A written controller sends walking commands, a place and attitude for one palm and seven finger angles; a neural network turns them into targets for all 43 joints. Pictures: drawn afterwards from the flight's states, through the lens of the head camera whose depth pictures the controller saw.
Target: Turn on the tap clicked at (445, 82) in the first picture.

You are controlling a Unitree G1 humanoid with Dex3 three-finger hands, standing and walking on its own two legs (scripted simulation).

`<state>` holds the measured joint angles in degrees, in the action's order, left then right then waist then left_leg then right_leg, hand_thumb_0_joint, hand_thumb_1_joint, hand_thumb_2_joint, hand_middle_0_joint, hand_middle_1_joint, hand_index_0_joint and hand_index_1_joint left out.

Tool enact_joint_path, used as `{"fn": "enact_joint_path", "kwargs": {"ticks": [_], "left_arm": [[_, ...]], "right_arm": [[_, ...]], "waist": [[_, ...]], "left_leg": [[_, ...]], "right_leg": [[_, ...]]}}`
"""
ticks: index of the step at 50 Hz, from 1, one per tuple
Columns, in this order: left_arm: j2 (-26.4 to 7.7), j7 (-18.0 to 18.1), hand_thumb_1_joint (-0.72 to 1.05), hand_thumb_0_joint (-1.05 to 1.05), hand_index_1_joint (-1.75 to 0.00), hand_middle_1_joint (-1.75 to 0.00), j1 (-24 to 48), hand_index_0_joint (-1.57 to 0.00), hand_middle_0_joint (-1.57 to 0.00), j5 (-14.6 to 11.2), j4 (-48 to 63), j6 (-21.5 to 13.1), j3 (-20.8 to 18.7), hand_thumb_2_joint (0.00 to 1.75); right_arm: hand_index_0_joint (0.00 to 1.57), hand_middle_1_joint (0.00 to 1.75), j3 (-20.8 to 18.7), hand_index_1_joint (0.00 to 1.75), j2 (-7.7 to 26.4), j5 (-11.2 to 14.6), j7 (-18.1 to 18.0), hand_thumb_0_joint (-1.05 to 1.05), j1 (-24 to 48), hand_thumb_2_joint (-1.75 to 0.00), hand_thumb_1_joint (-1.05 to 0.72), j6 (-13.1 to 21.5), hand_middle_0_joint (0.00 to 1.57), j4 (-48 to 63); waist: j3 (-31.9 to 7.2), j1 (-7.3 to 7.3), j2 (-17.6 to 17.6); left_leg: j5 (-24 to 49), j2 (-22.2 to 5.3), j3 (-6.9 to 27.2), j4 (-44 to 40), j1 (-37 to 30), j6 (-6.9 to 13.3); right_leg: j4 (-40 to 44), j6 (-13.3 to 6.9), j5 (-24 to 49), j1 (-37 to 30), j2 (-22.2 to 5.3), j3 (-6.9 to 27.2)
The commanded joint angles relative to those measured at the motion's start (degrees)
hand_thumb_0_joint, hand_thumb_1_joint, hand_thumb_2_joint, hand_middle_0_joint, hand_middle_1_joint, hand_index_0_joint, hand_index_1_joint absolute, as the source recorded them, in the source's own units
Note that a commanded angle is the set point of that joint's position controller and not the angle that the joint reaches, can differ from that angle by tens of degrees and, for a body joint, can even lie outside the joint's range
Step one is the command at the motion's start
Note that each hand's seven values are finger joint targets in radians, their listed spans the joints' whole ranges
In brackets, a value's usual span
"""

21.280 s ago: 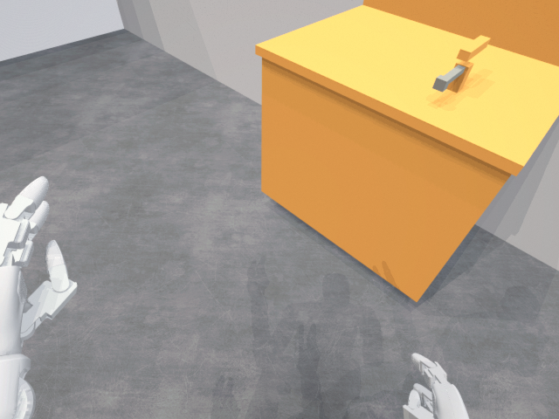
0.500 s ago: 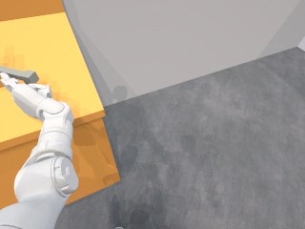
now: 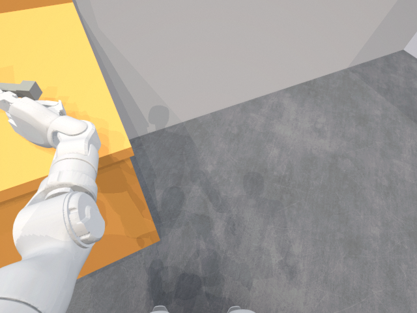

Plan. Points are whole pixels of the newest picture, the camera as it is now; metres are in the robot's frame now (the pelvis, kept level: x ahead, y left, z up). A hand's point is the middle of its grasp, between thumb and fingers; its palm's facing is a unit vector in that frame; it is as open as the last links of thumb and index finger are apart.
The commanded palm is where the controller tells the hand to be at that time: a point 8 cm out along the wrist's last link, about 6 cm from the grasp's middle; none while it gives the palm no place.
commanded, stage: push the lever round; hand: left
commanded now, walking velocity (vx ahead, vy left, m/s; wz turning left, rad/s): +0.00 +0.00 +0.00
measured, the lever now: (29, 91) +0.53 +0.30 +0.12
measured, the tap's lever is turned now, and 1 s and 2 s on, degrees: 61 80 80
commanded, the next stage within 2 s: lift the hand up off the lever in 0.24 s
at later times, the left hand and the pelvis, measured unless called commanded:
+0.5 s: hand (62, 97) +0.53 +0.25 +0.11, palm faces +0.84 -0.53 -0.15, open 7.9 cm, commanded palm +0.47 +0.26 +0.12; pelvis +0.02 +0.00 +0.00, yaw +0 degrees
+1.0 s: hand (51, 96) +0.50 +0.25 +0.13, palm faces +0.84 -0.53 -0.13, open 7.8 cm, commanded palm +0.45 +0.26 +0.13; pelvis +0.02 +0.00 +0.01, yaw +1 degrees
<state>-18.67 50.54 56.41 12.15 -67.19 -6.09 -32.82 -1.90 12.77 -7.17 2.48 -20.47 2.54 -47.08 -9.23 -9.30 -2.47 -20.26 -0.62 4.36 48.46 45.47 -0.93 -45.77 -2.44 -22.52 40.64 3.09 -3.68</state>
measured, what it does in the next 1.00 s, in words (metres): stands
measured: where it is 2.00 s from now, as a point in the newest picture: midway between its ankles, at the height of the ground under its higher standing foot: outside the picture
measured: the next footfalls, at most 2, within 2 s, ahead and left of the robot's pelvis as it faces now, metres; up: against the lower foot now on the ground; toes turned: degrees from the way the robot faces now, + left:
none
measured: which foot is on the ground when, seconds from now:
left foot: down 0.00-1.00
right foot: down 0.00-1.00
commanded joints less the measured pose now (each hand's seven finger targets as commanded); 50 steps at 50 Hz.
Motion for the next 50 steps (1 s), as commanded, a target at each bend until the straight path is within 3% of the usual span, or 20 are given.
{"fn": "enact_joint_path", "kwargs": {"ticks": [1,3,5,8,14,15,16,18,19,26,28,31,36,38,40,41,44,46,48,50], "left_arm": [[-17.1,-0.9,0.9,0.0,-0.15,-0.15,28.0,-0.15,-0.15,1.7,10.6,-2.5,-0.3,0.9],[-14.8,-1.3,0.9,0.0,-0.15,-0.15,27.7,-0.15,-0.15,1.8,10.1,-2.4,1.7,0.9],[-16.5,-1.2,0.9,0.0,-0.15,-0.15,26.5,-0.15,-0.15,1.9,8.4,-2.0,0.4,0.9],[-17.9,-1.5,0.9,0.0,-0.15,-0.15,27.1,-0.15,-0.15,1.8,9.4,-2.1,-0.5,0.9],[-17.8,-2.0,0.9,0.0,-0.15,-0.15,25.8,-0.15,-0.15,1.5,9.0,-2.0,-0.5,0.9],[-16.8,-2.1,0.9,0.0,-0.15,-0.15,27.5,-0.15,-0.15,1.6,9.4,-2.0,0.9,0.9],[-16.8,-2.2,0.9,0.0,-0.15,-0.15,27.4,-0.15,-0.15,1.6,9.0,-2.0,0.6,0.9],[-18.2,-2.1,0.9,0.0,-0.15,-0.15,27.4,-0.15,-0.15,1.6,9.5,-2.1,-0.3,0.9],[-16.5,-2.2,0.9,0.0,-0.15,-0.15,27.4,-0.15,-0.15,1.3,10.6,-2.2,0.9,0.9],[-13.9,-1.8,0.9,0.0,-0.15,-0.15,27.9,-0.15,-0.15,0.9,14.1,-2.0,2.1,0.9],[-13.5,-1.7,0.9,0.0,-0.15,-0.15,27.0,-0.15,-0.15,0.6,14.6,-1.9,2.0,0.9],[-15.5,-2.0,0.9,0.0,-0.15,-0.15,24.7,-0.15,-0.15,0.4,15.2,-1.5,0.0,0.9],[-12.3,-2.3,0.9,0.0,-0.15,-0.15,23.8,-0.15,-0.15,0.2,19.2,-1.1,2.0,0.9],[-10.6,-2.6,0.9,0.0,-0.15,-0.15,22.3,-0.15,-0.15,-0.3,18.6,-0.6,2.9,0.9],[-11.2,-2.8,0.9,0.0,-0.15,-0.15,22.0,-0.15,-0.15,-0.7,18.3,0.1,2.4,0.9],[-10.4,-2.9,0.9,0.0,-0.15,-0.15,23.0,-0.15,-0.15,-0.9,19.3,0.1,3.0,0.9],[-9.7,-2.6,0.9,0.0,-0.15,-0.15,23.7,-0.15,-0.15,-0.7,20.1,0.2,3.7,0.9],[-8.6,-2.6,0.9,0.0,-0.15,-0.15,24.3,-0.15,-0.15,-0.4,19.8,0.6,4.8,0.9],[-7.7,-2.3,0.9,0.0,-0.15,-0.15,25.6,-0.15,-0.15,-0.3,18.4,1.0,5.7,0.9],[-7.9,-2.0,0.9,0.0,-0.15,-0.15,26.5,-0.15,-0.15,-0.6,18.7,1.2,5.4,0.9]], "right_arm": [[0.2,0.3,-3.0,0.3,10.0,0.3,-1.1,0.0,-7.1,-0.9,-0.9,1.0,0.2,3.1],[0.2,0.3,-2.9,0.3,9.6,0.4,-1.0,0.0,-7.2,-0.9,-0.9,1.0,0.2,3.5],[0.2,0.3,-2.7,0.3,9.9,0.4,-0.9,0.0,-7.8,-0.9,-0.9,0.9,0.2,3.6],[0.2,0.3,-2.9,0.3,10.1,0.5,-0.9,0.0,-8.3,-0.9,-0.9,0.8,0.2,3.8],[0.2,0.3,-2.9,0.3,10.2,0.7,-0.7,0.0,-9.0,-0.9,-0.9,0.4,0.2,4.1],[0.2,0.3,-2.9,0.3,10.3,0.7,-0.6,0.0,-9.1,-0.9,-0.9,0.3,0.2,4.0],[0.2,0.3,-3.0,0.3,10.3,0.6,-0.5,0.0,-9.0,-0.9,-0.9,0.4,0.2,3.7],[0.2,0.3,-3.1,0.3,10.4,0.7,-0.4,0.0,-9.6,-0.9,-0.9,0.3,0.2,3.8],[0.2,0.3,-3.0,0.3,10.2,0.7,-0.4,0.0,-9.1,-0.9,-0.9,0.3,0.2,4.1],[0.2,0.3,-3.3,0.3,10.2,0.5,0.1,0.0,-9.1,-0.9,-0.9,0.3,0.2,3.3],[0.2,0.3,-3.3,0.3,10.1,0.5,0.1,0.0,-8.8,-0.9,-0.9,0.4,0.2,3.3],[0.2,0.3,-3.6,0.3,10.3,0.6,0.0,0.0,-8.9,-0.9,-0.9,0.1,0.2,3.4],[0.2,0.3,-3.7,0.3,9.9,0.7,0.1,0.0,-8.3,-0.9,-0.9,-0.1,0.2,3.6],[0.2,0.3,-3.7,0.3,9.8,1.0,0.1,0.0,-7.7,-0.9,-0.9,-0.2,0.2,3.7],[0.2,0.3,-3.7,0.3,10.0,1.2,-0.1,0.0,-7.3,-0.9,-0.9,-0.3,0.2,3.7],[0.2,0.3,-3.7,0.3,10.0,1.0,-0.1,0.0,-7.1,-0.9,-0.9,-0.3,0.2,3.7],[0.2,0.3,-3.7,0.3,9.7,1.2,-0.2,0.0,-6.2,-0.9,-0.9,-0.1,0.2,3.6],[0.2,0.3,-3.6,0.3,9.7,1.1,-0.3,0.0,-5.6,-0.9,-0.9,-0.1,0.2,3.1],[0.2,0.3,-3.6,0.3,9.6,1.1,-0.3,0.0,-5.2,-0.9,-0.9,0.1,0.2,2.9],[0.2,0.3,-3.5,0.3,9.6,1.1,-0.4,0.0,-4.8,-0.9,-0.9,0.4,0.2,3.1]], "waist": [[-21.0,-0.39,-1.8],[-20.8,-0.95,-2.1],[-20.3,-0.57,-0.7],[-21.2,-0.55,-1.7],[-21.1,-0.65,-1.4],[-20.7,-1.25,-1.5],[-20.4,-1.22,-3.0],[-21.2,-0.89,-2.2],[-21.8,-0.77,-3.3],[-22.7,-0.48,-5.4],[-22.4,-0.39,-4.3],[-22.8,0.54,-3.5],[-22.7,0.87,-4.5],[-21.0,0.84,-2.9],[-19.6,0.82,-1.4],[-19.4,1.02,-3.0],[-19.3,0.83,-2.2],[-17.6,0.56,-4.1],[-16.6,-0.06,-2.8],[-17.9,0.32,-2.4]], "left_leg": [[13.1,-0.2,-1.5,-3.8,-12.3,2.8],[13.9,-0.2,-1.9,-3.6,-12.7,2.9],[13.9,-0.2,-2.0,-3.5,-11.2,3.0],[15.3,-0.2,-2.2,-3.2,-11.7,3.0],[16.3,-0.1,-2.4,-3.1,-11.8,3.1],[16.2,-0.2,-2.3,-3.2,-12.1,3.1],[16.2,-0.1,-2.3,-2.9,-12.5,3.1],[16.7,-0.3,-2.0,-3.3,-13.0,2.9],[17.2,-0.2,-2.3,-3.3,-13.8,3.0],[21.5,-0.5,-1.5,-3.8,-18.9,2.5],[22.2,-0.5,-1.8,-3.7,-18.7,2.6],[22.8,-0.3,-2.0,-4.1,-18.0,2.6],[26.7,-0.5,-1.9,-4.5,-21.5,2.3],[26.0,-0.5,-2.0,-5.2,-21.2,2.3],[24.6,-0.4,-2.1,-5.8,-20.2,2.3],[24.7,-0.2,-1.9,-6.1,-20.9,2.3],[23.6,-0.2,-1.8,-6.4,-21.6,2.3],[23.1,-0.2,-1.3,-6.7,-22.1,2.0],[21.1,-0.3,-1.0,-7.0,-21.7,1.9],[20.0,0.0,-1.0,-7.2,-21.4,2.0]], "right_leg": [[6.7,2.2,15.8,-10.3,-1.5,2.2],[6.7,2.4,16.8,-10.0,-1.5,2.2],[6.6,2.5,18.0,-11.1,-1.6,2.2],[6.5,2.7,20.1,-11.8,-1.8,2.4],[6.5,2.8,21.9,-12.7,-1.7,2.3],[6.5,2.8,21.4,-12.0,-1.7,2.1],[6.7,2.6,21.0,-11.1,-1.6,2.2],[6.5,2.6,20.9,-11.8,-1.5,1.9],[6.6,2.6,21.5,-12.0,-1.5,2.0],[6.6,1.9,21.8,-11.1,-0.9,1.1],[6.7,2.1,23.2,-12.1,-0.9,1.1],[6.7,2.1,25.2,-14.8,-1.2,1.4],[6.8,1.9,26.7,-15.1,-0.9,0.8],[7.2,2.0,26.4,-15.5,-0.9,0.5],[7.7,2.1,26.0,-16.2,-1.1,0.6],[7.9,1.9,25.4,-15.9,-1.1,0.6],[8.2,1.9,23.9,-15.3,-1.0,0.4],[8.5,1.6,22.3,-13.8,-1.1,0.3],[8.7,1.7,20.0,-12.3,-1.0,0.1],[8.8,1.6,19.6,-12.9,-1.1,0.3]]}}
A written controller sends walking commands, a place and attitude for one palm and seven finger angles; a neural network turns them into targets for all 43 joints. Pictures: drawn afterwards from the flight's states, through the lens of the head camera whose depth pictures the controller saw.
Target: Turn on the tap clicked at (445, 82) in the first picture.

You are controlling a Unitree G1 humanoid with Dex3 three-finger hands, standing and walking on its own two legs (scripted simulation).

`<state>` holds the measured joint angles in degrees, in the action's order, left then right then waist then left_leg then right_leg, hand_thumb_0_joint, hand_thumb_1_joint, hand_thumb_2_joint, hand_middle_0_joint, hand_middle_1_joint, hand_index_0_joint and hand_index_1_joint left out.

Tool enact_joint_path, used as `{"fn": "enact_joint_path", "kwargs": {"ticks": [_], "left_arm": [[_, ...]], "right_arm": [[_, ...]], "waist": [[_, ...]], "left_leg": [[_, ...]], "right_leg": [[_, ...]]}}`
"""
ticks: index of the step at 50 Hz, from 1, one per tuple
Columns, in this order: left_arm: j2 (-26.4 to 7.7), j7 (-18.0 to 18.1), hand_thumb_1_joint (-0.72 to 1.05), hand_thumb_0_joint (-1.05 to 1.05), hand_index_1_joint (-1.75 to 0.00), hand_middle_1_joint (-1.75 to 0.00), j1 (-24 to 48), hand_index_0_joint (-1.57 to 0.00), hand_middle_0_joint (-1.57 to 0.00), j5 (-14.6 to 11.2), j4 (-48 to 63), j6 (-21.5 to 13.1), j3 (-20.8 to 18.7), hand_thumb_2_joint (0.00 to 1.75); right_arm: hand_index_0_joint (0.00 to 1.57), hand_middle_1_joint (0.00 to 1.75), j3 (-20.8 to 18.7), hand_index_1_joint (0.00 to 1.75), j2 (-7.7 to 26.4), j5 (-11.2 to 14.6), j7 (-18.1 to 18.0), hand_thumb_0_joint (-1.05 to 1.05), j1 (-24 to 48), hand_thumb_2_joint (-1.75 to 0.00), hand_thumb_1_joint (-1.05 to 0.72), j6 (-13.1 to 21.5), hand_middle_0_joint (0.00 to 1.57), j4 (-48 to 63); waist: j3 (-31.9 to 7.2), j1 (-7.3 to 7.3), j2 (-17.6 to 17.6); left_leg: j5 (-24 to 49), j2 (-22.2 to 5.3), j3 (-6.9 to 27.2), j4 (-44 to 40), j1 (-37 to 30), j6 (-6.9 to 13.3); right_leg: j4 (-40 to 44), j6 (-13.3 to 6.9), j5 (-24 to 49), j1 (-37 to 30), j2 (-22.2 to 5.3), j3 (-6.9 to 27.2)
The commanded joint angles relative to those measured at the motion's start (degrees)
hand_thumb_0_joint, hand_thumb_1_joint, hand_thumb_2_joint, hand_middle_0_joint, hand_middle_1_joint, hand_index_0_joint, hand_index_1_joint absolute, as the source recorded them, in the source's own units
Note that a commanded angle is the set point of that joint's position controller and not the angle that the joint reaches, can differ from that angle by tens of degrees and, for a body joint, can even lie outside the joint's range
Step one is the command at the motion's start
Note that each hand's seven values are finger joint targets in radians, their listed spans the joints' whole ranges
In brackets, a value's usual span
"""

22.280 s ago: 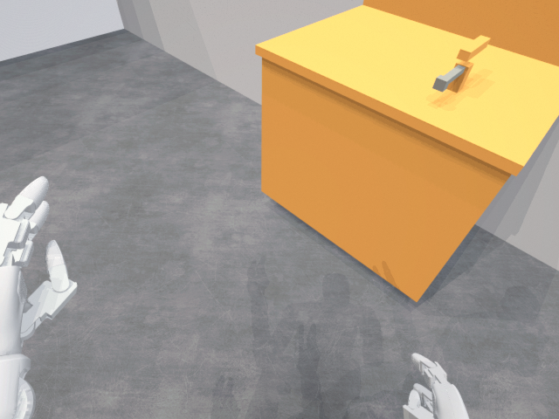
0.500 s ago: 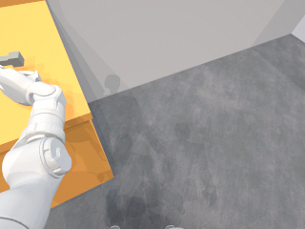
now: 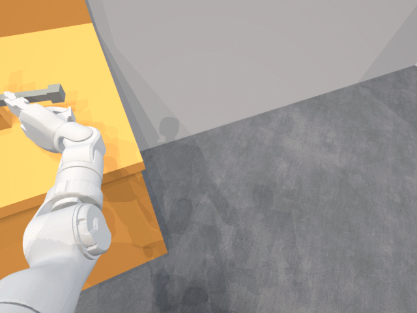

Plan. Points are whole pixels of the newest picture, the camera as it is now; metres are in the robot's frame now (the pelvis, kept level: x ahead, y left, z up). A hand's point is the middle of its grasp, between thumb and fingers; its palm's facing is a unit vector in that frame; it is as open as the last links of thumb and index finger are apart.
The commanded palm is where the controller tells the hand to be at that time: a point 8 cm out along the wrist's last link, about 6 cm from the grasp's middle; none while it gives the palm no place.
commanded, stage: lift the hand up off the lever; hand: left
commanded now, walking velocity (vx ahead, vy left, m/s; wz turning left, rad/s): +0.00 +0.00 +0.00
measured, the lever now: (56, 93) +0.56 +0.29 +0.11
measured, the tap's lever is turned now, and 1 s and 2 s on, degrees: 80 80 80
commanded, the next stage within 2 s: draw the hand back beside the body in 1.74 s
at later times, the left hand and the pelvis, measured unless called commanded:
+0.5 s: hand (65, 105) +0.49 +0.24 +0.14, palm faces +0.84 -0.52 -0.13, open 7.8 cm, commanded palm +0.42 +0.25 +0.14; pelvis -0.01 -0.01 +0.00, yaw -1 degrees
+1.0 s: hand (55, 100) +0.48 +0.25 +0.16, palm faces +0.84 -0.53 -0.12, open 7.8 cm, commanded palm +0.42 +0.26 +0.16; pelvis -0.01 +0.00 +0.01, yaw +0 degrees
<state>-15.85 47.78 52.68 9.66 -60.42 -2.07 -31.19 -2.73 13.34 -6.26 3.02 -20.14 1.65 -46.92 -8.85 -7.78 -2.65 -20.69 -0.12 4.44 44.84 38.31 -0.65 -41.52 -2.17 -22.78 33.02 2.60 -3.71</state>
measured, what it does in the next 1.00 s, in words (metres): stands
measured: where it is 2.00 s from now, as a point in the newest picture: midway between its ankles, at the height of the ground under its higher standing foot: outside the picture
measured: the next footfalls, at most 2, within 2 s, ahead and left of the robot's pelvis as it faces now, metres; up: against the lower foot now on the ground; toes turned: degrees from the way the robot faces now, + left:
none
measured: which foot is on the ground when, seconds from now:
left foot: down 0.00-1.00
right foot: down 0.00-1.00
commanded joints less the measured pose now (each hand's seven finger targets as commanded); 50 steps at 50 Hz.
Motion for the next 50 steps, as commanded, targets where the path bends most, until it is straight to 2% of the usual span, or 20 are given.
{"fn": "enact_joint_path", "kwargs": {"ticks": [1,7,9,11,15,20,21,25,26,27,28,30,31,34,40,41,43,45,47,50], "left_arm": [[-11.8,0.9,0.9,0.0,-0.15,-0.15,30.9,-0.15,-0.15,1.8,11.7,-2.8,2.9,0.9],[-11.3,1.5,0.9,0.0,-0.15,-0.15,30.8,-0.15,-0.15,2.4,10.1,-1.7,3.3,0.9],[-13.5,1.8,0.9,0.0,-0.15,-0.15,30.9,-0.15,-0.15,2.3,10.2,-1.4,1.4,0.9],[-15.2,1.8,0.9,0.0,-0.15,-0.15,31.1,-0.15,-0.15,2.5,12.1,-1.5,0.3,0.9],[-13.1,1.5,0.9,0.0,-0.15,-0.15,30.5,-0.15,-0.15,3.0,11.3,-0.9,2.5,0.9],[-16.8,0.9,0.9,0.0,-0.15,-0.15,31.8,-0.15,-0.15,2.3,11.6,-0.7,0.4,0.9],[-18.6,0.8,0.9,0.0,-0.15,-0.15,31.1,-0.15,-0.15,2.5,12.5,-1.0,-0.9,0.9],[-13.8,0.0,0.9,0.0,-0.15,-0.15,29.8,-0.15,-0.15,2.3,13.2,-0.6,3.2,0.9],[-13.8,-0.2,0.9,0.0,-0.15,-0.15,28.5,-0.15,-0.15,1.9,12.9,-0.4,2.7,0.9],[-11.6,-0.6,0.9,0.0,-0.15,-0.15,29.1,-0.15,-0.15,1.3,12.6,-0.2,4.7,0.9],[-12.8,-0.5,0.9,0.0,-0.15,-0.15,29.7,-0.15,-0.15,1.0,13.2,-0.3,3.4,0.9],[-11.7,-0.6,0.9,0.0,-0.15,-0.15,29.4,-0.15,-0.15,0.2,13.5,0.0,3.9,0.9],[-12.9,-0.4,0.9,0.0,-0.15,-0.15,28.5,-0.15,-0.15,0.0,13.8,0.2,2.4,0.9],[-13.6,0.2,0.9,0.0,-0.15,-0.15,30.5,-0.15,-0.15,0.7,14.8,0.8,2.6,0.9],[-15.8,0.8,0.9,0.0,-0.15,-0.15,28.9,-0.15,-0.15,2.0,15.3,1.6,0.7,0.9],[-15.6,0.5,0.9,0.0,-0.15,-0.15,28.7,-0.15,-0.15,2.0,15.0,1.9,1.1,0.9],[-15.8,0.1,0.9,0.0,-0.15,-0.15,29.5,-0.15,-0.15,2.0,14.2,2.3,1.6,0.9],[-13.1,-0.3,0.9,0.0,-0.15,-0.15,30.7,-0.15,-0.15,1.7,15.4,2.2,3.8,0.9],[-13.2,-0.6,0.9,0.0,-0.15,-0.15,29.0,-0.15,-0.15,1.1,14.6,2.4,3.4,0.9],[-10.9,-1.0,0.9,0.0,-0.15,-0.15,30.1,-0.15,-0.15,0.3,15.3,2.9,5.2,0.9]], "right_arm": [[0.2,0.3,-2.7,0.3,9.3,0.1,-1.1,0.0,-5.1,-0.9,-0.9,1.4,0.2,2.6],[0.2,0.3,-2.5,0.3,9.0,0.1,-1.1,0.0,-4.9,-0.9,-0.9,1.3,0.2,2.9],[0.2,0.3,-2.6,0.3,9.1,0.1,-1.3,0.0,-5.0,-0.9,-0.9,1.4,0.2,3.2],[0.2,0.3,-2.6,0.3,9.2,0.1,-1.4,0.0,-5.1,-0.9,-0.9,1.3,0.2,3.3],[0.2,0.3,-2.6,0.3,8.9,0.4,-1.4,0.0,-4.7,-0.9,-0.9,1.6,0.2,3.4],[0.2,0.3,-2.4,0.3,9.1,0.6,-2.0,0.0,-4.8,-0.9,-0.9,2.1,0.2,3.3],[0.2,0.3,-2.6,0.3,9.3,0.6,-2.1,0.0,-5.3,-0.9,-0.9,2.1,0.2,3.1],[0.2,0.3,-2.5,0.3,8.8,0.9,-1.8,0.0,-5.1,-0.9,-0.9,2.3,0.2,3.2],[0.2,0.3,-2.7,0.3,9.0,1.0,-1.8,0.0,-5.2,-0.9,-0.9,2.3,0.2,3.2],[0.2,0.3,-2.5,0.3,8.9,1.1,-1.8,0.0,-4.8,-0.9,-0.9,2.4,0.2,3.1],[0.2,0.3,-2.6,0.3,9.0,1.1,-1.9,0.0,-4.9,-0.9,-0.9,2.5,0.2,2.9],[0.2,0.3,-2.6,0.3,9.0,1.3,-1.9,0.0,-4.4,-0.9,-0.9,2.6,0.2,2.8],[0.2,0.3,-2.6,0.3,9.2,1.1,-2.0,0.0,-4.6,-0.9,-0.9,2.6,0.2,2.7],[0.2,0.3,-2.5,0.3,9.0,1.2,-2.0,0.0,-3.8,-0.9,-0.9,2.4,0.2,2.7],[0.2,0.3,-2.6,0.3,8.7,1.1,-2.4,0.0,-3.0,-0.9,-0.9,2.5,0.2,3.3],[0.2,0.3,-2.5,0.3,9.0,1.0,-2.5,0.0,-2.7,-0.9,-0.9,2.5,0.2,3.1],[0.2,0.3,-2.4,0.3,8.9,1.3,-2.7,0.0,-2.8,-0.9,-0.9,2.5,0.2,3.4],[0.2,0.3,-2.4,0.3,8.6,1.4,-2.7,0.0,-2.5,-0.9,-0.9,2.7,0.2,3.4],[0.2,0.3,-2.4,0.3,8.7,1.5,-2.7,0.0,-2.7,-0.9,-0.9,2.8,0.2,3.5],[0.2,0.3,-2.2,0.3,8.7,1.7,-2.7,0.0,-2.2,-0.9,-0.9,2.8,0.2,3.4]], "waist": [[-18.4,-1.23,-2.2],[-19.3,-0.76,-2.5],[-19.7,-0.44,-0.5],[-21.1,0.29,-2.0],[-19.0,-0.74,-0.9],[-19.0,-0.55,-0.2],[-20.3,0.3,-1.3],[-19.1,-0.41,-2.7],[-19.0,0.13,-2.9],[-17.8,-0.68,-2.1],[-18.0,-0.46,-1.9],[-17.7,-0.35,-1.5],[-18.2,0.58,-1.5],[-17.4,-0.03,-1.6],[-18.2,1.03,0.2],[-17.4,1.12,-1.0],[-16.8,0.46,-0.3],[-17.2,0.15,-1.1],[-17.7,0.71,-0.8],[-17.2,0.34,-0.9]], "left_leg": [[20.1,-0.5,-1.0,-3.6,-14.4,1.7],[20.7,-0.6,-1.3,-3.8,-14.0,1.6],[19.8,-0.5,-1.7,-3.8,-12.7,1.8],[20.2,-0.4,-1.7,-3.9,-13.1,1.7],[19.2,-0.6,-2.2,-4.1,-12.6,2.0],[16.1,-0.2,-2.7,-4.8,-10.9,2.5],[17.2,-0.3,-2.4,-5.0,-11.5,2.3],[19.3,-0.4,-2.7,-5.1,-14.0,2.2],[19.2,-0.4,-2.3,-5.6,-14.4,2.0],[19.0,-0.5,-2.3,-5.8,-14.7,2.1],[18.8,-0.5,-2.3,-5.9,-15.0,2.1],[18.8,-0.4,-2.2,-6.4,-15.4,2.0],[19.4,-0.2,-2.2,-6.5,-15.4,2.0],[18.7,-0.3,-2.5,-6.8,-14.8,2.0],[19.5,-0.3,-3.0,-6.9,-14.4,2.0],[19.5,-0.1,-3.1,-7.0,-14.4,2.0],[18.6,-0.3,-3.0,-7.2,-14.1,2.0],[19.2,-0.3,-3.0,-7.2,-15.8,2.0],[19.9,-0.3,-2.8,-7.6,-16.2,1.8],[20.6,-0.3,-2.7,-7.7,-17.3,1.8]], "right_leg": [[4.7,1.4,19.6,-5.3,-0.6,0.4],[4.4,1.3,20.2,-5.7,-0.7,0.4],[4.7,1.6,20.6,-7.3,-0.8,0.7],[4.7,1.5,21.3,-8.5,-0.9,1.0],[5.3,1.7,21.0,-8.1,-0.9,0.8],[6.6,2.1,20.7,-10.3,-1.2,1.7],[6.2,1.9,21.3,-11.3,-1.2,1.5],[6.5,1.8,22.4,-10.2,-0.9,1.1],[6.8,1.5,21.4,-10.5,-0.8,0.8],[7.1,1.7,21.2,-9.8,-0.8,0.7],[7.2,1.7,21.1,-10.0,-0.8,0.8],[7.6,1.6,20.7,-10.4,-0.8,0.6],[7.6,1.5,21.5,-11.4,-0.7,0.7],[7.8,1.7,21.4,-11.4,-1.1,0.8],[7.6,1.8,23.1,-13.2,-1.2,0.9],[7.8,1.7,23.3,-13.0,-1.3,1.1],[8.0,1.9,22.2,-12.5,-1.4,1.0],[8.1,1.8,22.2,-11.9,-1.1,0.9],[8.2,1.7,22.4,-12.5,-1.1,0.7],[8.4,1.7,22.7,-12.2,-1.0,0.5]]}}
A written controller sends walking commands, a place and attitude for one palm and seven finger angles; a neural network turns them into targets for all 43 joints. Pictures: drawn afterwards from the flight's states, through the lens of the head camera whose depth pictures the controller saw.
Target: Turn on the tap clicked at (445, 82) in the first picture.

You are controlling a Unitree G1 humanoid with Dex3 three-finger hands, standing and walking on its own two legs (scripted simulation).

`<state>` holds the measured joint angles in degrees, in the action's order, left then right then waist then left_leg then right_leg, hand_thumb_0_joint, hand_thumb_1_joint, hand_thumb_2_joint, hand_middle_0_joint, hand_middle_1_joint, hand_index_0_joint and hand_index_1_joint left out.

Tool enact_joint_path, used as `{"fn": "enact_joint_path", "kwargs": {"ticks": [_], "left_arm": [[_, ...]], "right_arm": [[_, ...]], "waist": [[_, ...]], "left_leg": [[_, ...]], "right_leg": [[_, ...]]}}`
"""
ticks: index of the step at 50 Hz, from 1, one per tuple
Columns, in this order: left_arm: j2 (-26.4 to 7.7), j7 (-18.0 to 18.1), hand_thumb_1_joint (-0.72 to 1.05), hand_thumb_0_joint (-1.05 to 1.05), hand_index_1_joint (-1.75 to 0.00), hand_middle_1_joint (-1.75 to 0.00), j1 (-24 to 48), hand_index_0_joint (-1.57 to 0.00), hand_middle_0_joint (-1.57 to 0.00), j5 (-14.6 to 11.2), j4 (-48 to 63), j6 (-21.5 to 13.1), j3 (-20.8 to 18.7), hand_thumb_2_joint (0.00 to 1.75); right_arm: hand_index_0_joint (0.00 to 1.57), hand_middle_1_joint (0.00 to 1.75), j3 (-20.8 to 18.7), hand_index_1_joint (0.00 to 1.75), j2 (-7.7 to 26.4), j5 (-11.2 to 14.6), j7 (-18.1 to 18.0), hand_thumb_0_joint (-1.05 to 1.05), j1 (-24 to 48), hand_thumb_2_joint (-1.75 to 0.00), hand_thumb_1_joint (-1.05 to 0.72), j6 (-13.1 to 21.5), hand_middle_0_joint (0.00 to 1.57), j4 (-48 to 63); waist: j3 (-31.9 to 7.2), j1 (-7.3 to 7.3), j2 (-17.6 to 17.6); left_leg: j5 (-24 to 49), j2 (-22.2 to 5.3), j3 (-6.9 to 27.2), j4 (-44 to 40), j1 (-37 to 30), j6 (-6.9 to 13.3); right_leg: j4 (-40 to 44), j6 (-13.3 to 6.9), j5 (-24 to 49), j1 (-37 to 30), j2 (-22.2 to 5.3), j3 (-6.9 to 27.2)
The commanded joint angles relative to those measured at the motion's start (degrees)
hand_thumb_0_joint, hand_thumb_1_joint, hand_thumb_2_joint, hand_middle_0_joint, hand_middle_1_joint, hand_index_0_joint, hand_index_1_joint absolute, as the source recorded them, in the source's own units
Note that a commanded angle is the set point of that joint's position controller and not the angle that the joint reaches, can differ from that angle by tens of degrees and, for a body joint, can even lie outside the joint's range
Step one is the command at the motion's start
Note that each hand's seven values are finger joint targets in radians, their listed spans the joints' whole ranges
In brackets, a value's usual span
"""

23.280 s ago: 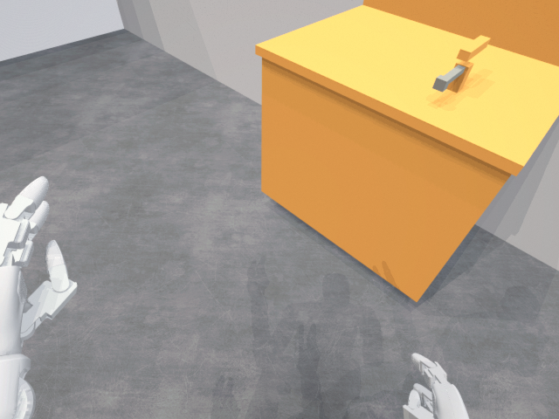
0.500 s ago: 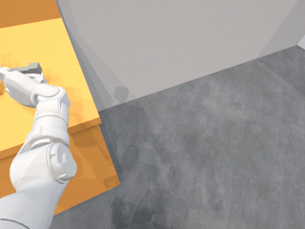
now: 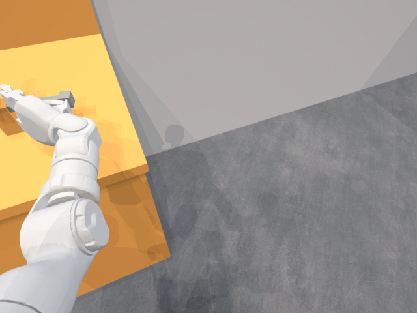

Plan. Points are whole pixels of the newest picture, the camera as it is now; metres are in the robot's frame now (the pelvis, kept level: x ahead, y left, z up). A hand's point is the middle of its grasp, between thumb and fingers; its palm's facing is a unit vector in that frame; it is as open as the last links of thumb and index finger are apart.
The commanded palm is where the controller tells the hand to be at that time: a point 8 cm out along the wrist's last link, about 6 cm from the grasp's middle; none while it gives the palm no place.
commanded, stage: lift the hand up off the lever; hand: left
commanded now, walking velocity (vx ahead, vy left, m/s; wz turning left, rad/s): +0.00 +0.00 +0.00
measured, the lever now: (66, 99) +0.57 +0.30 +0.10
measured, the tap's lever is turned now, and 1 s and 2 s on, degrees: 80 80 80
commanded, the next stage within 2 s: draw the hand back beside the body in 0.74 s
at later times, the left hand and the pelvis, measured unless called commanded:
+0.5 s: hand (70, 101) +0.48 +0.24 +0.17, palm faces +0.83 -0.54 -0.11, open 7.8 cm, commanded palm +0.42 +0.25 +0.17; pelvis +0.00 +0.00 +0.01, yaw +0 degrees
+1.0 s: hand (84, 101) +0.46 +0.20 +0.18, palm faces +0.55 -0.83 -0.10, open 7.8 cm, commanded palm +0.39 +0.26 +0.18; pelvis +0.00 +0.00 +0.01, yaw -2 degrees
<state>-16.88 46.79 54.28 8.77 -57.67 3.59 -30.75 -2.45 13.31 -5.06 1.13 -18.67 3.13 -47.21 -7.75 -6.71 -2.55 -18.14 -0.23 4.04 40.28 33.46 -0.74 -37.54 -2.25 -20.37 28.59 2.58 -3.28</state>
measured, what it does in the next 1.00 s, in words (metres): stands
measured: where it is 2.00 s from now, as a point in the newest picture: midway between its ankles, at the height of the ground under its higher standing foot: outside the picture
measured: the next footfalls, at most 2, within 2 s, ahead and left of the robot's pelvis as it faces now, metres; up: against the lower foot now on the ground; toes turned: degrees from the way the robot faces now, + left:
none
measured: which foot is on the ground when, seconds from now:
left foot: down 0.00-1.00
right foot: down 0.00-1.00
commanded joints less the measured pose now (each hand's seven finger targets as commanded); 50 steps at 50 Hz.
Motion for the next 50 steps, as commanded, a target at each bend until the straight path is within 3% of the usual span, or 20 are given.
{"fn": "enact_joint_path", "kwargs": {"ticks": [1,8,11,13,22,25,26,28,29,31,34,36,38,42,43,44,46,47,49,50], "left_arm": [[-10.7,-0.1,0.9,0.0,-0.15,-0.15,27.5,-0.15,-0.15,1.0,11.4,-2.4,3.8,0.9],[-11.4,0.9,0.9,0.0,-0.15,-0.15,29.5,-0.15,-0.15,1.5,15.2,-1.9,3.3,0.9],[-10.1,0.9,0.9,0.0,-0.15,-0.15,27.2,-0.15,-0.15,1.2,16.6,-1.2,3.8,0.9],[-8.6,0.9,0.9,0.0,-0.15,-0.15,28.2,-0.15,-0.15,0.9,15.7,-0.4,5.0,0.9],[-10.9,2.0,0.9,0.0,-0.15,-0.15,27.5,-0.15,-0.15,1.3,17.4,1.6,2.6,0.9],[-9.2,1.6,0.9,0.0,-0.15,-0.15,27.4,-0.15,-0.15,1.3,17.4,2.3,4.1,0.9],[-11.1,1.7,0.9,0.0,-0.15,-0.15,27.1,-0.15,-0.15,1.4,17.2,2.5,2.6,0.9],[-9.8,1.3,0.9,0.0,-0.15,-0.15,28.1,-0.15,-0.15,1.3,16.7,2.6,4.2,0.9],[-11.1,1.3,0.9,0.0,-0.15,-0.15,28.2,-0.15,-0.15,1.2,16.0,2.7,3.1,0.9],[-12.0,1.0,0.9,0.0,-0.15,-0.15,28.5,-0.15,-0.15,1.5,15.0,2.7,2.8,0.9],[-9.8,0.9,0.9,0.0,-0.15,-0.15,29.0,-0.15,-0.15,1.5,15.9,2.1,4.8,0.9],[-11.4,0.7,0.9,0.0,-0.15,-0.15,28.5,-0.15,-0.15,1.4,14.5,2.0,3.5,0.9],[-10.4,0.5,0.9,0.0,-0.15,-0.15,30.8,-0.15,-0.15,1.3,14.3,1.8,5.0,0.9],[-10.0,0.6,0.9,0.0,-0.15,-0.15,31.2,-0.15,-0.15,1.1,15.0,1.2,5.4,0.9],[-9.9,-8.0,0.9,0.0,-0.15,-0.15,25.7,-0.15,-0.15,2.7,20.5,0.4,13.4,0.9],[-13.0,-12.2,0.9,0.0,-0.16,-0.16,21.1,-0.15,-0.15,1.0,21.9,0.0,10.0,0.9],[-12.7,-20.1,0.9,0.0,-0.16,-0.16,13.6,-0.15,-0.15,-3.0,27.9,-0.9,10.9,0.9],[-11.4,-24.1,0.9,0.0,-0.16,-0.16,9.5,-0.16,-0.16,-5.7,30.3,-1.7,12.1,0.9],[-14.1,-31.0,0.9,0.0,-0.17,-0.17,1.1,-0.16,-0.16,-11.3,33.0,-3.0,8.5,0.9],[-16.5,-31.8,0.9,0.0,-0.17,-0.17,-2.3,-0.16,-0.16,-13.1,35.2,-2.8,5.3,0.9]], "right_arm": [[0.2,0.3,-2.6,0.3,8.9,0.5,-0.8,0.0,-3.7,-0.9,-0.9,1.3,0.2,3.4],[0.2,0.3,-2.7,0.3,8.6,0.4,-0.8,0.0,-3.3,-0.9,-0.9,1.5,0.2,3.2],[0.2,0.3,-2.8,0.3,8.7,0.4,-0.7,0.0,-2.7,-0.9,-0.9,1.5,0.2,3.5],[0.2,0.3,-2.7,0.3,8.5,0.5,-0.8,0.0,-2.4,-0.9,-0.9,1.5,0.2,3.3],[0.2,0.3,-2.7,0.3,8.4,0.4,-0.9,0.0,-1.5,-0.9,-0.9,2.0,0.2,3.3],[0.2,0.3,-2.7,0.3,8.2,0.6,-1.1,0.0,-0.9,-0.9,-0.9,2.1,0.2,3.6],[0.2,0.3,-2.7,0.3,8.5,0.5,-1.1,0.0,-0.9,-0.9,-0.9,2.1,0.2,3.3],[0.2,0.3,-2.5,0.3,8.3,0.8,-1.3,0.0,-0.7,-0.9,-0.9,2.3,0.2,3.4],[0.2,0.3,-2.5,0.3,8.4,0.8,-1.4,0.0,-0.9,-0.9,-0.9,2.3,0.2,3.2],[0.2,0.3,-2.5,0.3,8.6,0.7,-1.5,0.0,-1.1,-0.9,-0.9,2.2,0.2,3.0],[0.2,0.3,-2.4,0.3,8.2,0.8,-1.4,0.0,-0.9,-0.9,-0.9,2.6,0.2,3.4],[0.2,0.3,-2.5,0.3,8.5,0.9,-1.6,0.0,-1.0,-0.9,-0.9,2.5,0.2,3.1],[0.2,0.3,-2.2,0.3,8.4,0.9,-1.6,0.0,-1.0,-0.9,-0.9,2.6,0.2,3.0],[0.2,0.3,-2.4,0.3,8.3,1.0,-1.6,0.0,-1.0,-0.9,-0.9,2.7,0.2,2.9],[0.2,0.3,-3.1,0.3,9.5,1.3,-2.6,0.0,-1.8,-0.9,-0.9,1.5,0.2,4.8],[0.2,0.3,-3.1,0.3,9.5,2.3,-3.6,0.0,-2.1,-0.9,-0.9,1.1,0.2,6.3],[0.2,0.3,-2.4,0.3,9.0,3.7,-5.1,0.0,-1.3,-0.9,-0.9,0.1,0.2,8.9],[0.2,0.3,-1.9,0.3,8.6,4.5,-5.6,0.0,-0.4,-0.9,-0.9,-0.1,0.2,9.8],[0.2,0.3,-1.2,0.3,8.8,5.7,-6.6,0.0,1.2,-0.9,-0.9,-0.4,0.2,11.4],[0.2,0.3,-0.9,0.3,8.6,6.2,-7.1,0.0,2.4,-0.9,-0.9,-0.6,0.2,12.4]], "waist": [[-17.6,-0.42,-1.0],[-19.5,0.11,-2.4],[-19.5,0.81,-2.2],[-17.7,0.13,-0.7],[-18.7,1.65,-0.5],[-17.0,1.2,1.1],[-17.1,1.69,0.3],[-15.8,0.73,1.8],[-15.7,0.89,2.2],[-15.1,1.11,1.1],[-16.2,0.77,0.6],[-15.5,0.83,1.4],[-15.0,0.09,0.8],[-17.1,0.16,-0.3],[-18.9,-0.55,0.7],[-21.6,1.44,0.2],[-22.0,3.71,0.3],[-19.7,4.08,1.7],[-15.2,6.03,5.0],[-14.6,7.56,4.4]], "left_leg": [[17.4,0.0,-2.1,-3.4,-12.1,1.8],[20.3,-0.3,-1.9,-3.7,-14.4,1.5],[21.2,-0.3,-1.8,-4.0,-14.9,1.3],[20.2,-0.5,-2.0,-4.5,-14.4,1.3],[20.0,-0.4,-2.5,-5.7,-14.5,1.2],[18.6,-0.4,-2.9,-5.9,-13.9,1.4],[18.4,-0.2,-2.8,-6.1,-13.8,1.4],[16.8,-0.3,-3.0,-6.3,-13.3,1.6],[16.6,-0.2,-3.1,-6.3,-12.8,1.7],[15.9,0.0,-2.8,-6.6,-12.3,1.6],[16.2,0.0,-2.9,-6.2,-13.2,1.8],[14.8,0.2,-2.7,-6.1,-12.2,1.8],[14.1,0.2,-2.7,-6.1,-12.1,1.9],[15.2,0.2,-2.8,-5.7,-13.3,1.8],[18.3,0.4,-3.8,-5.3,-15.6,2.0],[20.4,0.5,-4.4,-5.6,-16.9,2.3],[22.4,0.4,-4.5,-7.2,-18.3,2.3],[22.0,0.2,-4.8,-8.1,-18.7,2.3],[19.5,0.2,-5.0,-10.1,-17.6,2.4],[18.5,0.2,-5.2,-10.7,-17.6,2.4]], "right_leg": [[4.8,1.6,19.6,-7.8,-1.0,0.1],[4.5,1.5,20.8,-8.6,-1.0,-0.2],[4.7,1.2,21.3,-9.5,-0.8,-0.3],[5.1,1.4,20.5,-9.1,-0.9,-0.4],[5.6,1.4,20.9,-11.4,-1.1,-0.3],[6.3,1.6,20.6,-11.4,-1.2,-0.2],[6.5,1.5,20.4,-11.9,-1.3,-0.1],[7.0,1.8,19.3,-11.1,-1.4,0.1],[7.0,1.9,19.7,-11.4,-1.6,0.2],[7.2,1.7,19.0,-11.4,-1.6,0.2],[7.0,1.8,19.3,-10.7,-1.6,0.3],[7.3,1.9,18.4,-10.8,-1.7,0.4],[7.3,2.0,17.8,-9.8,-1.8,0.5],[7.0,1.9,18.8,-9.9,-1.7,0.6],[5.7,1.6,24.7,-12.9,-1.6,1.8],[6.2,1.4,28.7,-16.3,-1.7,2.3],[7.0,1.2,33.0,-21.1,-1.5,2.8],[7.8,1.4,33.9,-21.8,-1.4,2.9],[9.3,1.9,34.7,-24.2,-1.5,3.2],[9.8,2.1,34.1,-25.6,-1.7,3.5]]}}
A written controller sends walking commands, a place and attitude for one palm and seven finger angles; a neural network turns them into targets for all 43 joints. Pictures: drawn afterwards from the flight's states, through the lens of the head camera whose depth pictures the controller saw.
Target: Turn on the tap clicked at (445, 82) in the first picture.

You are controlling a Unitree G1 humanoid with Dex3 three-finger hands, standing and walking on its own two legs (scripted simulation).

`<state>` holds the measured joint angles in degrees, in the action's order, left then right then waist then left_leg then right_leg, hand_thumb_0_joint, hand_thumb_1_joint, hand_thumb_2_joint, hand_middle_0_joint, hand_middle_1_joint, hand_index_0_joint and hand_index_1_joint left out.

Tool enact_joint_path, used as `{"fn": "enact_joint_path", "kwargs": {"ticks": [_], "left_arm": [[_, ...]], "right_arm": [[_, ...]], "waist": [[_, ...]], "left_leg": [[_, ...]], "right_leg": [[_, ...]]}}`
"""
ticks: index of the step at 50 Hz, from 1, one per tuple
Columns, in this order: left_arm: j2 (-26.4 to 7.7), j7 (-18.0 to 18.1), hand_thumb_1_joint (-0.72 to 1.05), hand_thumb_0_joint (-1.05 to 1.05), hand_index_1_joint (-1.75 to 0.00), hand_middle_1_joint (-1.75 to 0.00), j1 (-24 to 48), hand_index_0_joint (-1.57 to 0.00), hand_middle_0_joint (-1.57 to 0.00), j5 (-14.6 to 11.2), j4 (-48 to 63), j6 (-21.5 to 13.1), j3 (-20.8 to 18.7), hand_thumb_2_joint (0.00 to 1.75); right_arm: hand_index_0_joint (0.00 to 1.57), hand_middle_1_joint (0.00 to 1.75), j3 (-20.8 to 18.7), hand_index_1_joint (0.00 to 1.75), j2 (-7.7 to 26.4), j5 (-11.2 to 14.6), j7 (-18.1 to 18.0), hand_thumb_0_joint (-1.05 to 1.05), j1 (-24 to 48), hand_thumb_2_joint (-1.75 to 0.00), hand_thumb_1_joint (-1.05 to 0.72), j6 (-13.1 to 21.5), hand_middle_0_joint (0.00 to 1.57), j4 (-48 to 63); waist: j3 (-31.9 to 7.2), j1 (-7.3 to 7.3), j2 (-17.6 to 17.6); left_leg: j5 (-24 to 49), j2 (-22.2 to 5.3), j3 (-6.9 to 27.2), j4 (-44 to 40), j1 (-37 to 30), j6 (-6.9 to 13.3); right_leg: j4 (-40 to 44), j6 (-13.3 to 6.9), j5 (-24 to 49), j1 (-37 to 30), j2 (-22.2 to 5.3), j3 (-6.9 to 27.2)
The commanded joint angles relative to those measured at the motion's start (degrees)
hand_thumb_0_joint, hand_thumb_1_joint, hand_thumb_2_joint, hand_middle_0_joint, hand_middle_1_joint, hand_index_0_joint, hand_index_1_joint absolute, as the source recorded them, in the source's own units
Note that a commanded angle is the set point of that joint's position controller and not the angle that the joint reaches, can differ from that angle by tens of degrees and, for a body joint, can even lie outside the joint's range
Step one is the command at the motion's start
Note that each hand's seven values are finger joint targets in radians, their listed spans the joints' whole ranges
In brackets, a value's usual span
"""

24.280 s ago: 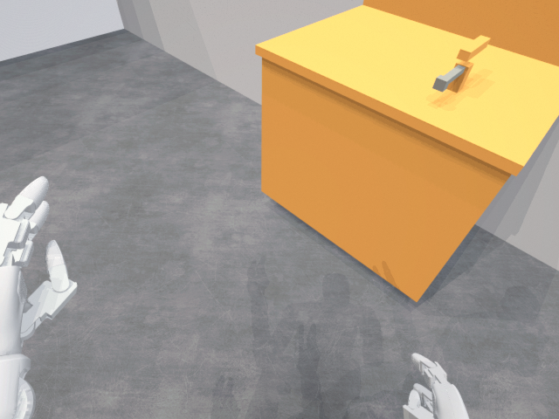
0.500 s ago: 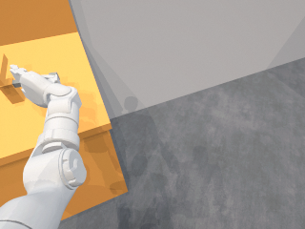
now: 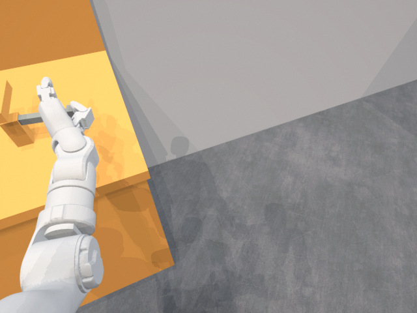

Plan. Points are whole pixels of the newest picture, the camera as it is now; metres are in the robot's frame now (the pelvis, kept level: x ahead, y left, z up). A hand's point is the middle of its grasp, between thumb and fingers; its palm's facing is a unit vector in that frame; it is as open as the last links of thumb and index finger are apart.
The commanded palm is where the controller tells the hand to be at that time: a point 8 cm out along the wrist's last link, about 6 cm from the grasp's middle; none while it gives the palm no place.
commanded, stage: draw the hand back beside the body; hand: left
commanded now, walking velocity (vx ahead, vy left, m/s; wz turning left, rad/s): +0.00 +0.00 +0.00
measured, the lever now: (73, 112) +0.56 +0.32 +0.09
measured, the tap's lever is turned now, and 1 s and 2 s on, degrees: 80 80 80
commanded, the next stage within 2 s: step back with the hand held close in 1.32 s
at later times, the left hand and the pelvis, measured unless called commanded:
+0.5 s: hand (54, 174) +0.31 +0.24 +0.17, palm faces +0.33 -0.92 -0.22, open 7.6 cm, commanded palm +0.26 +0.28 +0.17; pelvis -0.01 +0.02 +0.01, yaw +0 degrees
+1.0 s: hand (10, 238) +0.20 +0.25 +0.17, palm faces +0.39 -0.86 -0.32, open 7.4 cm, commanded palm +0.15 +0.29 +0.18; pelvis -0.01 +0.01 +0.02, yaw +0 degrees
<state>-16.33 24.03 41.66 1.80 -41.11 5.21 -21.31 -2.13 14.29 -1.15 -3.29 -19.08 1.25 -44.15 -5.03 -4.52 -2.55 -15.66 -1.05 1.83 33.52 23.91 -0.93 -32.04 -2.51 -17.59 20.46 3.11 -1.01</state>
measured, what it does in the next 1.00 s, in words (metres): stands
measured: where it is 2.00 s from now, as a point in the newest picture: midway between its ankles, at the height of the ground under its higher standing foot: outside the picture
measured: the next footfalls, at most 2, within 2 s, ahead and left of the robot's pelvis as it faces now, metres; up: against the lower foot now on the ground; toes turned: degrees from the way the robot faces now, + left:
none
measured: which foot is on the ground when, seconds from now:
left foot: down 0.00-1.00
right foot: down 0.00-1.00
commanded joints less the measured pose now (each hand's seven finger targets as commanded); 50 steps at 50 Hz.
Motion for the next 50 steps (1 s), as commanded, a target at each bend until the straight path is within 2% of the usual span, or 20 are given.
{"fn": "enact_joint_path", "kwargs": {"ticks": [1,2,3,4,6,7,10,13,15,17,21,25,27,28,32,40,42,44,47,50], "left_arm": [[-17.9,-8.7,0.9,0.0,-0.18,-0.18,7.8,-0.16,-0.16,-6.7,21.2,-4.0,-5.7,0.9],[-16.1,-7.6,0.9,0.0,-0.18,-0.18,7.1,-0.16,-0.16,-6.8,25.0,-3.5,-4.5,0.9],[-25.1,-10.9,0.9,0.0,-0.18,-0.18,2.1,-0.16,-0.16,-3.7,21.7,-6.1,-2.6,0.9],[-24.9,-12.4,0.9,0.0,-0.19,-0.19,1.7,-0.16,-0.16,-4.4,24.1,-7.7,-3.2,0.9],[-24.6,-14.5,0.9,0.0,-0.19,-0.19,4.4,-0.16,-0.16,-4.7,33.9,-10.7,-1.0,0.9],[-22.0,-14.9,0.9,0.0,-0.19,-0.19,5.0,-0.16,-0.16,-4.5,36.0,-11.7,1.7,0.9],[-15.8,-15.8,0.9,0.0,-0.2,-0.2,1.1,-0.17,-0.17,-4.8,35.7,-12.5,6.5,0.9],[-12.7,-16.3,0.9,0.0,-0.21,-0.21,-2.5,-0.17,-0.17,-4.9,35.0,-13.0,8.7,0.9],[-13.3,-16.4,0.9,0.0,-0.22,-0.22,-5.9,-0.17,-0.17,-4.9,35.3,-13.1,7.5,0.9],[-12.0,-16.9,0.9,0.0,-0.22,-0.22,-8.6,-0.18,-0.18,-5.2,36.8,-13.4,8.3,0.9],[-14.0,-17.2,0.9,0.0,-0.24,-0.24,-14.3,-0.18,-0.18,-5.5,44.2,-13.9,4.9,0.9],[-14.2,-17.1,0.9,0.0,-0.25,-0.25,-21.2,-0.18,-0.18,-5.8,51.1,-13.7,2.7,0.9],[-13.3,-17.2,0.9,0.0,-0.26,-0.26,-24.0,-0.19,-0.19,-5.9,53.7,-13.5,3.1,0.9],[-13.2,-17.1,0.9,0.0,-0.26,-0.26,-25.4,-0.19,-0.19,-6.0,54.3,-13.3,2.7,0.9],[-10.9,-17.4,0.9,0.0,-0.27,-0.27,-31.0,-0.19,-0.19,-5.9,58.4,-12.9,4.3,0.9],[-11.3,-16.9,0.9,0.0,-0.29,-0.29,-41.8,-0.2,-0.2,-5.6,66.6,-13.7,2.5,0.9],[-10.7,-16.9,0.9,0.0,-0.3,-0.3,-45.5,-0.2,-0.2,-5.6,67.4,-13.8,2.3,0.9],[-11.7,-16.6,0.9,0.0,-0.3,-0.3,-48.5,-0.2,-0.2,-5.5,70.3,-14.3,0.9,0.9],[-11.1,-16.6,0.9,0.0,-0.3,-0.3,-54.6,-0.2,-0.2,-5.4,73.2,-14.6,0.6,0.9],[-10.9,-16.5,0.9,0.0,-0.3,-0.3,-59.4,-0.2,-0.2,-5.5,75.5,-14.7,0.1,0.9]], "right_arm": [[0.2,0.3,-1.0,0.3,7.2,2.5,-2.9,0.0,4.1,-0.9,-0.9,1.0,0.2,10.1],[0.2,0.3,-0.6,0.3,6.4,2.8,-2.8,0.0,5.9,-0.9,-0.9,1.2,0.2,11.0],[0.2,0.3,-0.7,0.3,8.1,2.7,-1.8,0.0,4.3,-0.9,-0.9,1.6,0.2,9.8],[0.2,0.3,-0.9,0.3,8.1,3.0,-1.5,0.0,5.1,-0.9,-0.9,1.9,0.2,11.1],[0.2,0.3,-0.9,0.3,8.0,3.3,-1.6,0.0,7.7,-0.9,-0.9,2.9,0.2,12.9],[0.2,0.3,-0.6,0.3,7.6,3.3,-1.6,0.0,8.4,-0.9,-0.9,3.5,0.2,13.3],[0.2,0.3,-0.6,0.3,7.5,3.3,-1.5,0.0,9.7,-0.9,-0.9,4.8,0.2,13.3],[0.2,0.3,-0.2,0.3,7.4,3.4,-1.7,0.0,11.1,-0.9,-0.9,5.4,0.2,13.0],[0.2,0.3,0.0,0.3,7.4,3.3,-1.8,0.0,12.0,-0.9,-0.9,5.4,0.2,13.1],[0.2,0.3,0.5,0.3,7.0,3.3,-1.7,0.0,13.2,-0.9,-0.9,5.4,0.2,13.6],[0.2,0.3,0.8,0.3,6.6,2.7,-1.7,0.0,15.1,-0.9,-0.9,5.5,0.2,14.6],[0.2,0.3,1.2,0.3,5.6,2.3,-1.6,0.0,16.1,-0.9,-0.9,5.5,0.2,15.6],[0.2,0.3,1.4,0.3,5.1,2.2,-1.6,0.0,16.5,-0.9,-0.9,5.7,0.2,15.8],[0.2,0.3,1.4,0.3,5.1,2.1,-1.6,0.0,16.3,-0.9,-0.9,5.7,0.2,15.8],[0.2,0.3,1.3,0.3,4.8,2.0,-1.4,0.0,17.1,-0.9,-0.9,6.1,0.2,15.9],[0.2,0.3,0.9,0.3,4.8,1.4,-1.4,0.0,17.5,-0.9,-0.9,7.4,0.2,15.7],[0.2,0.3,0.8,0.3,4.6,1.4,-1.4,0.0,17.7,-0.9,-0.9,7.6,0.2,15.6],[0.2,0.3,0.6,0.3,4.6,1.2,-1.4,0.0,17.6,-0.9,-0.9,8.0,0.2,15.7],[0.2,0.3,0.6,0.3,4.3,1.2,-1.2,0.0,17.4,-0.9,-0.9,8.6,0.2,15.8],[0.2,0.3,0.3,0.3,4.3,1.1,-1.1,0.0,17.3,-0.9,-0.9,9.0,0.2,15.9]], "waist": [[-16.8,6.79,1.6],[-15.1,6.77,0.6],[-11.3,3.93,1.9],[-10.9,4.55,2.5],[-11.9,4.22,-2.3],[-10.9,3.45,-3.1],[-7.6,2.7,-0.6],[-4.3,2.74,0.2],[-4.2,3.37,1.8],[-3.5,3.85,0.9],[-5.6,5.3,0.1],[-5.0,6.15,-0.2],[-3.8,6.15,-2.4],[-3.0,6.18,-1.0],[-0.9,6.06,-1.4],[-0.9,6.87,-0.1],[1.2,6.89,0.3],[-0.3,7.3,-0.1],[1.0,7.46,-1.4],[1.8,7.47,0.0]], "left_leg": [[15.5,1.2,-3.2,-4.7,-8.4,2.5],[14.9,1.1,-3.4,-5.2,-9.0,2.6],[14.1,0.3,-3.2,-7.4,-10.5,2.4],[14.9,0.3,-3.6,-8.0,-11.3,2.6],[15.5,0.7,-3.9,-8.8,-15.2,2.7],[15.6,0.8,-4.0,-9.1,-16.7,2.7],[12.7,0.8,-3.7,-10.3,-18.6,2.7],[8.5,0.9,-2.9,-11.6,-19.1,2.7],[8.0,1.1,-2.7,-12.0,-19.1,2.8],[7.0,1.0,-2.4,-13.0,-19.2,2.4],[9.9,0.9,-2.0,-13.6,-21.0,2.1],[12.4,0.6,-2.1,-14.2,-20.7,1.8],[11.5,0.5,-2.2,-14.7,-21.1,1.5],[11.5,0.6,-2.2,-14.8,-20.5,1.6],[10.5,0.3,-2.2,-15.3,-20.9,1.5],[9.5,0.7,-1.9,-15.5,-20.9,1.8],[8.2,0.6,-1.7,-15.8,-20.0,1.7],[9.1,0.8,-1.9,-15.3,-20.1,1.8],[9.5,0.7,-2.0,-15.1,-19.6,1.6],[9.5,0.7,-2.4,-14.4,-19.1,1.8]], "right_leg": [[4.6,2.1,29.1,-18.3,-2.4,1.3],[5.3,2.1,26.5,-17.2,-2.3,0.9],[5.9,2.5,26.7,-16.6,-3.2,1.0],[6.8,2.4,26.4,-17.0,-2.9,1.1],[8.4,2.0,24.6,-16.9,-2.6,1.6],[9.1,2.0,24.1,-15.5,-2.3,1.6],[10.7,1.9,19.1,-12.4,-1.4,1.1],[12.0,1.7,13.3,-10.2,-1.1,0.8],[12.5,1.6,12.8,-10.8,-1.2,0.7],[12.7,1.4,11.2,-11.5,-1.4,0.5],[12.8,1.1,13.6,-14.2,-1.3,0.3],[12.9,1.1,15.9,-16.7,-1.5,0.2],[13.6,1.1,14.5,-16.2,-1.5,0.3],[13.7,1.1,14.7,-16.5,-1.5,0.2],[14.5,1.3,12.9,-15.4,-1.4,0.2],[15.0,1.4,11.5,-16.1,-1.6,0.0],[15.3,1.5,9.8,-15.3,-1.6,0.0],[15.0,1.4,10.8,-16.4,-1.8,0.0],[14.9,1.5,11.1,-16.0,-1.9,-0.1],[15.1,1.8,11.1,-15.3,-2.0,0.0]]}}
